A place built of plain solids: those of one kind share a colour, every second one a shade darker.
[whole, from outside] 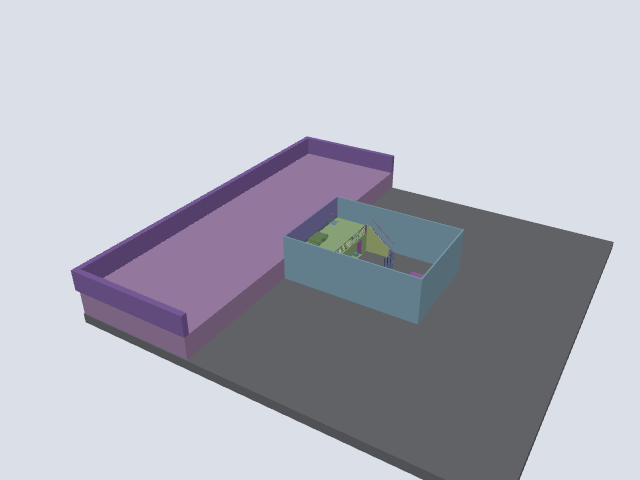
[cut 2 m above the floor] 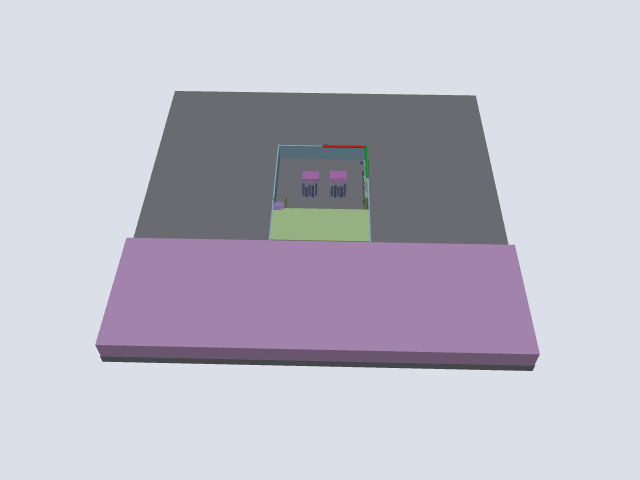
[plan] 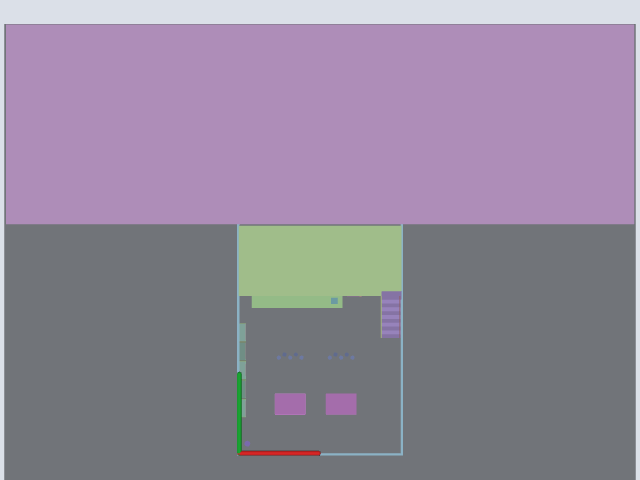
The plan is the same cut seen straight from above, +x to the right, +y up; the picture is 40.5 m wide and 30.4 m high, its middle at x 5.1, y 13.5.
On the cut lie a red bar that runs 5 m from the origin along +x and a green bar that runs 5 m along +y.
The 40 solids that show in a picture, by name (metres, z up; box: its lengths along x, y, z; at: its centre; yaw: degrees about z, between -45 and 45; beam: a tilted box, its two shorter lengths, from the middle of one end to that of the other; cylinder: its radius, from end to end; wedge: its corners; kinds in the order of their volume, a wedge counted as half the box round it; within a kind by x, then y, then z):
{
 "street_ground_1": {"box": [39.8, 12.65, 2.41], "at": [5.11, 20.82, 1.16]},
 "upper_1": {"box": [10.31, 4.44, 2.41], "at": [5.11, 12.18, 1.16]},
 "street_hedge_1": {"box": [0.6, 12.65, 2.2], "at": [-14.49, 20.82, 3.46]},
 "street_hedge_2": {"box": [39.8, 0.6, 2.2], "at": [5.11, 27.45, 3.46]},
 "street_hedge_3": {"box": [0.6, 12.65, 2.2], "at": [24.7, 20.82, 3.46]},
 "wall_1": {"box": [0.15, 14.65, 4.96], "at": [-0.07, 7.17, 2.43]},
 "wall_2": {"box": [4.53, 0.15, 4.96], "at": [2.12, -0.07, 2.43]},
 "wall_3": {"box": [1.5, 0.15, 4.96], "at": [4.83, -0.07, 2.43]},
 "wall_4": {"box": [5.08, 0.15, 4.96], "at": [7.82, -0.07, 2.43]},
 "wall_5": {"box": [0.15, 14.65, 4.96], "at": [10.29, 7.17, 2.43]},
 "stair_step_1": {"box": [1.26, 0.49, 0.23], "at": [9.63, 7.53, 0.07]},
 "stair_step_2": {"box": [1.26, 0.49, 0.43], "at": [9.63, 7.77, 0.17]},
 "stair_step_3": {"box": [1.26, 0.49, 0.63], "at": [9.63, 8.02, 0.27]},
 "stair_step_4": {"box": [1.26, 0.49, 0.83], "at": [9.63, 8.26, 0.36]},
 "stair_step_5": {"box": [1.26, 0.49, 1.03], "at": [9.63, 8.5, 0.46]},
 "stair_step_6": {"box": [1.26, 0.49, 1.23], "at": [9.63, 8.74, 0.56]},
 "stair_step_7": {"box": [1.26, 0.49, 1.42], "at": [9.63, 8.99, 0.66]},
 "stair_step_8": {"box": [1.26, 0.49, 1.62], "at": [9.63, 9.23, 0.76]},
 "stair_step_9": {"box": [1.26, 0.49, 1.82], "at": [9.63, 9.47, 0.86]},
 "stair_step_10": {"box": [1.26, 0.49, 2.02], "at": [9.63, 9.72, 0.96]},
 "stair_step_11": {"box": [1.26, 0.54, 2.22], "at": [9.63, 9.99, 1.06]},
 "shelves_body_1": {"box": [0.4, 1.16, 2.1], "at": [0.2, 2.85, 1.0]},
 "shelves_body_2": {"box": [0.4, 1.16, 2.1], "at": [0.2, 4.05, 1.0]},
 "shelves_body_3": {"box": [0.4, 1.16, 2.1], "at": [0.2, 5.25, 1.0]},
 "shelves_body_4": {"box": [0.4, 1.16, 2.1], "at": [0.2, 6.45, 1.0]},
 "shelves_body_5": {"box": [0.4, 1.16, 2.1], "at": [0.2, 7.65, 1.0]},
 "window_wall_1": {"box": [8.31, 0.15, 2.55], "at": [4.16, 14.43, 3.64]},
 "window_wall_2": {"box": [1.2, 0.15, 2.55], "at": [8.91, 14.43, 3.64]},
 "window_wall_3": {"box": [0.7, 0.15, 2.55], "at": [9.86, 14.43, 3.64]},
 "stair_guard_1": {"wedge": [[8.95, 7.29, -0.02], [8.95, 7.29, 1.13], [8.95, 9.97, -0.02], [8.95, 9.97, 3.32], [9.01, 7.29, -0.02], [9.01, 7.29, 1.13], [9.01, 9.97, -0.02], [9.01, 9.97, 3.32]]},
 "counter_top_1": {"box": [5.75, 0.78, 0.04], "at": [3.65, 9.58, 1.02]},
 "rug_1": {"box": [1.9, 1.3, 0.035], "at": [3.2, 3.1, 0.41]},
 "rug_2": {"box": [1.9, 1.3, 0.035], "at": [6.43, 3.1, 0.27]},
 "back_stallriser_1": {"box": [8.31, 0.05, 0.3], "at": [4.16, 14.37, 2.51]},
 "stair_wall_rail_1": {"wedge": [[10.13, 7.29, 1.09], [10.13, 7.29, 1.14], [10.13, 9.96, 3.27], [10.13, 9.96, 3.32], [10.18, 7.29, 1.09], [10.18, 7.29, 1.14], [10.18, 9.96, 3.27], [10.18, 9.96, 3.32]]},
 "roll_1": {"cylinder": 0.13, "from": [7.16, 6.05, 0.0], "to": [7.16, 6.05, 2.07]},
 "upper_rug_1": {"box": [1.9, 1.3, 0.035], "at": [4.7, 13.51, 2.77]},
 "service_door_1": {"box": [0.95, 0.03, 2.1], "at": [7.29, 9.95, 1.0]},
 "till_1": {"box": [0.42, 0.4, 0.28], "at": [6.01, 9.65, 1.18]},
 "shelves_cheek_1": {"box": [0.41, 0.032, 2.1], "at": [0.21, 8.21, 1.0]}
}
